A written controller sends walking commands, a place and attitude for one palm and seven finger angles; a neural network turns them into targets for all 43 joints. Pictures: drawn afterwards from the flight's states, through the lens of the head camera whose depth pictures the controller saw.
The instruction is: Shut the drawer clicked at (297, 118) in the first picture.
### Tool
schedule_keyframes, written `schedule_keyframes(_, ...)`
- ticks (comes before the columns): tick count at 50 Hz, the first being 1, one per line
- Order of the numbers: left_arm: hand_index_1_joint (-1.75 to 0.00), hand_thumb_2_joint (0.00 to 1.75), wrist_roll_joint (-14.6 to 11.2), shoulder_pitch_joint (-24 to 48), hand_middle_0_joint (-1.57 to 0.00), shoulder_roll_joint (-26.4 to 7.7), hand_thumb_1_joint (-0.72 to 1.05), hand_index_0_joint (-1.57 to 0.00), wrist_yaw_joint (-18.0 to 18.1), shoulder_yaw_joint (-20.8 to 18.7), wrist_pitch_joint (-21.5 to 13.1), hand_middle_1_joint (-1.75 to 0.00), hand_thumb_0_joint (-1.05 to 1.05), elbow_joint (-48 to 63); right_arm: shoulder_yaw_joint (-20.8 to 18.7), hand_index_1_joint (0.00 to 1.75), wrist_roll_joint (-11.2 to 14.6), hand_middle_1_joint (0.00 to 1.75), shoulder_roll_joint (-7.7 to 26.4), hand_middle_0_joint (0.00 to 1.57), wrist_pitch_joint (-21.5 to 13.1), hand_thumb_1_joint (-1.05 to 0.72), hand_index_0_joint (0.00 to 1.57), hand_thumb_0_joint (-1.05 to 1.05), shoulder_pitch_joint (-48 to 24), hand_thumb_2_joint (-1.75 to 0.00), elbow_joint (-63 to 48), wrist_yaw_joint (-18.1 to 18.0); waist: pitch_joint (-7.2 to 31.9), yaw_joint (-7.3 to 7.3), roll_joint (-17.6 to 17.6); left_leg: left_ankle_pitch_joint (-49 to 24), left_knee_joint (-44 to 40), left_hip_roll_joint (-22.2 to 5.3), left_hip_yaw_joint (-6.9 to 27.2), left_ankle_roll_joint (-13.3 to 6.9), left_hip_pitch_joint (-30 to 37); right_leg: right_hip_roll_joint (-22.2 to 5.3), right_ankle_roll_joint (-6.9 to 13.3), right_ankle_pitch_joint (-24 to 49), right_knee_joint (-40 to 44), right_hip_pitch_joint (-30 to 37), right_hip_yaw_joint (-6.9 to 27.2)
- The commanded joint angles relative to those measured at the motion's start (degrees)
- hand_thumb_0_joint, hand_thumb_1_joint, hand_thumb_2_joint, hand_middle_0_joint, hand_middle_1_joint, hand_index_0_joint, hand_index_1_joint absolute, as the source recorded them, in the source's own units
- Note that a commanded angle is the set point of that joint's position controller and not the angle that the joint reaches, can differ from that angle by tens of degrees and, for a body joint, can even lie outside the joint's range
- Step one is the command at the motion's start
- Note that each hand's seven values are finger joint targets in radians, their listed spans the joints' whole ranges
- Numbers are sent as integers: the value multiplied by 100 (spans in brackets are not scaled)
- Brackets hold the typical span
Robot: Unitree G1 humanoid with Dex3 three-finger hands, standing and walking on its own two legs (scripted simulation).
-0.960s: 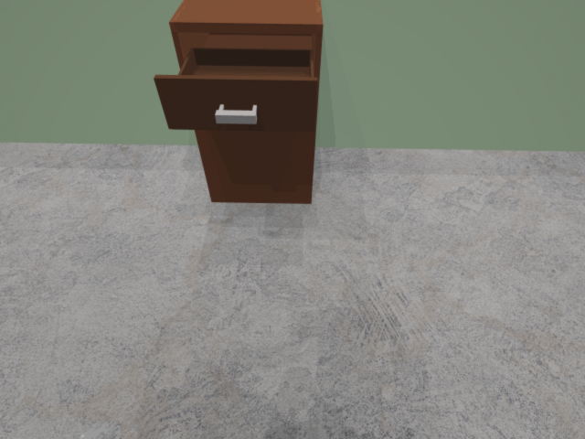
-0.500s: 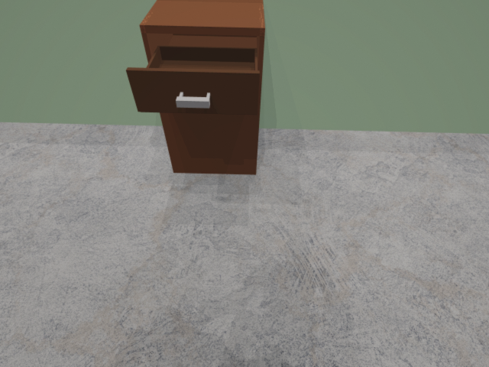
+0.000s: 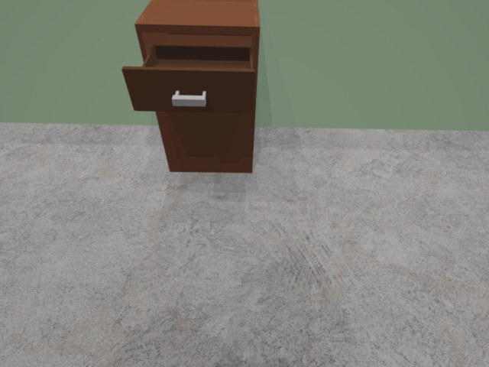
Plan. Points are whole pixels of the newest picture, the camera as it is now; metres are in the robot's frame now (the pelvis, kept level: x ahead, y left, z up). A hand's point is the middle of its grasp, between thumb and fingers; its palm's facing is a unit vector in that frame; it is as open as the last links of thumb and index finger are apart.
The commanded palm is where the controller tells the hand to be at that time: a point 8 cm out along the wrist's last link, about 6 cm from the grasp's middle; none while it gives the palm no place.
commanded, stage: look at it before walking up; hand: left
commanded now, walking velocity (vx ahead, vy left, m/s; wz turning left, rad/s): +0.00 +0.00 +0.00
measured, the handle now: (190, 97) +0.94 +0.24 -0.07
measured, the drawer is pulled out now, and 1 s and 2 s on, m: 0.30 0.30 0.30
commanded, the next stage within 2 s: walk to a spot facing it in 0.48 s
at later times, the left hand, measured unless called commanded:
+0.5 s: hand out of the picture +0.07 +0.25 -0.16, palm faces -0.03 -0.95 -0.32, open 7.4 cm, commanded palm none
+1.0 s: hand out of the picture +0.05 +0.20 -0.19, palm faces -0.01 -0.99 -0.13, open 7.4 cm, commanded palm none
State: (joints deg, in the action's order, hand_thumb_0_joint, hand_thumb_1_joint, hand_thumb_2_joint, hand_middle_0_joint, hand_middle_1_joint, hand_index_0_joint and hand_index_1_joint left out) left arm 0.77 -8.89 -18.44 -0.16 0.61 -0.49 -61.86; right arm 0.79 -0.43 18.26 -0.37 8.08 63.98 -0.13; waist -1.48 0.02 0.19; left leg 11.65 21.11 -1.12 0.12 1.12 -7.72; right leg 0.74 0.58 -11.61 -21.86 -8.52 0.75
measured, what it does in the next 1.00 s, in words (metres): lifts its right foot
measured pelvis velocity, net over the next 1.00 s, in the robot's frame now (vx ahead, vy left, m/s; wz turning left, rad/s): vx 0.08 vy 0.03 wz -0.03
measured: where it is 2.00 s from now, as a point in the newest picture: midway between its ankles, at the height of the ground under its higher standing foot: (248, 319)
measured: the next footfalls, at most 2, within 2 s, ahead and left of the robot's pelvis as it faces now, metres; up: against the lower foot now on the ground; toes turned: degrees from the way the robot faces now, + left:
right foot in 1.24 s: +0.33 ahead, -0.12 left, +0.00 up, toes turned -10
left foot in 1.60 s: +0.42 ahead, +0.12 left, +0.00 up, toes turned +13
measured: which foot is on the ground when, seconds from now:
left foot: down 0.00-1.00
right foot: down 0.00-0.86, up 0.88-1.00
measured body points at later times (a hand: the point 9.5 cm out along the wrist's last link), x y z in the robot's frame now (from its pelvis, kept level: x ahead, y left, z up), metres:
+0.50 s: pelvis +0.00 +0.00 +0.00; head +0.01 +0.00 +0.45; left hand +0.07 +0.29 -0.13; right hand +0.08 -0.29 -0.13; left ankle +0.00 +0.13 -0.75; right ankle +0.00 -0.11 -0.75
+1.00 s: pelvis +0.08 +0.03 -0.01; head +0.09 +0.05 +0.44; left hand +0.06 +0.26 -0.18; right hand +0.01 -0.19 -0.15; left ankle +0.00 +0.13 -0.75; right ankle +0.05 -0.09 -0.69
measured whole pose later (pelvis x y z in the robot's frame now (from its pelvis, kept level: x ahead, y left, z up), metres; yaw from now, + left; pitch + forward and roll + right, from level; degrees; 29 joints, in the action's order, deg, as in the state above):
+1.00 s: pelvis +0.08 +0.03 -0.01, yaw -2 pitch -1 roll +0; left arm 1.7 -20.5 -10.4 -1.3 -1.9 0.7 -64.2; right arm -0.1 -1.1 7.5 -4.4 24.6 64.8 -1.3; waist -1.0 -0.8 2.6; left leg 21.0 24.5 -0.5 -5.4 -1.7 -2.7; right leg -2.2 1.4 -23.5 -57.6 -23.5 -2.5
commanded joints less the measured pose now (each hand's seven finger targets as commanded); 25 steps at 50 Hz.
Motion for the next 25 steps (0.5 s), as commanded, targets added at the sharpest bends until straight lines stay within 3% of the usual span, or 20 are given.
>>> schedule_keyframes(1, -30, 90, -24, 232, -20, -1158, 90, -20, 97, -242, -121, -30, 0, 351, -242, 30, -21, 30, 1153, 20, -132, -90, 20, 0, -253, -90, -351, -55, 185, -5, -10, -528, -355, -539, 517, -222, -68, -713, 111, 388, 429, -65, 610)
schedule_keyframes(25, -30, 90, -17, 171, -20, -1178, 90, -20, 99, -228, -136, -30, 0, 301, -246, 30, -10, 30, 1176, 20, -145, -90, 20, 0, -312, -90, -365, -61, 265, -3, -48, -753, -408, -577, 484, -227, 116, -728, 91, 770, 441, -3, 584)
